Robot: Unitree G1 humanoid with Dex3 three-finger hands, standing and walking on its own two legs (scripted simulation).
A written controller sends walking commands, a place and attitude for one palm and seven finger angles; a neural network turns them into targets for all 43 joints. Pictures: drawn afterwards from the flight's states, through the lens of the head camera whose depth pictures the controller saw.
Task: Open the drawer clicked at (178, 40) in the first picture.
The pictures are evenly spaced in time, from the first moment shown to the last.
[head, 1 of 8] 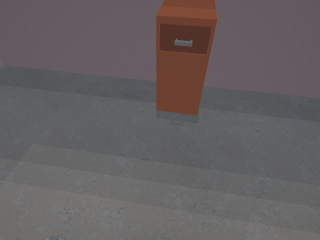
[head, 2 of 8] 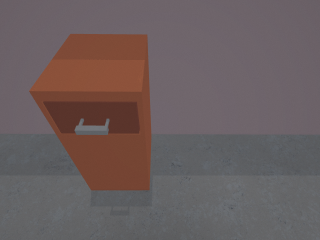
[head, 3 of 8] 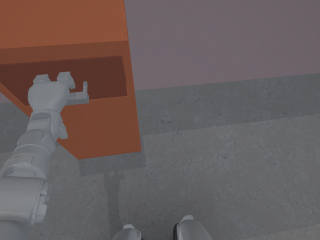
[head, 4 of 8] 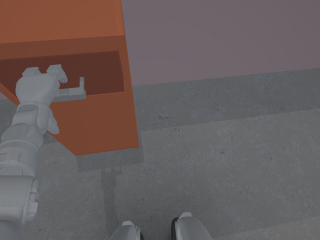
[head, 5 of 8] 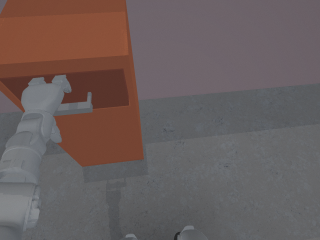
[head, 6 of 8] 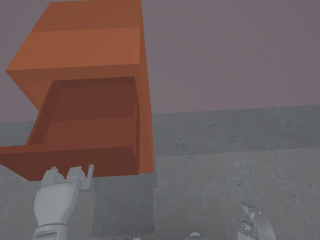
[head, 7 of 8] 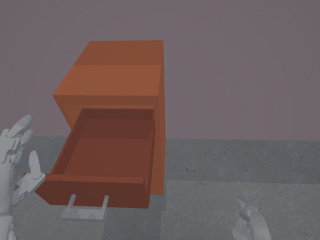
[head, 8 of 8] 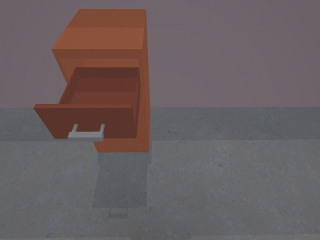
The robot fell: no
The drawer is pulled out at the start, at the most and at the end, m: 0.00 0.30 0.30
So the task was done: yes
